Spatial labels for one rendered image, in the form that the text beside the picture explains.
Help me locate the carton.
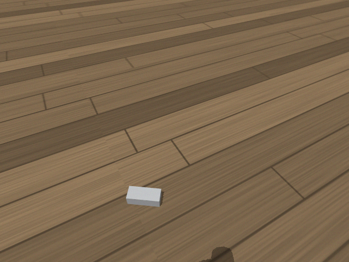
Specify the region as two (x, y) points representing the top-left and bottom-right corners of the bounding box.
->
(126, 186), (161, 207)

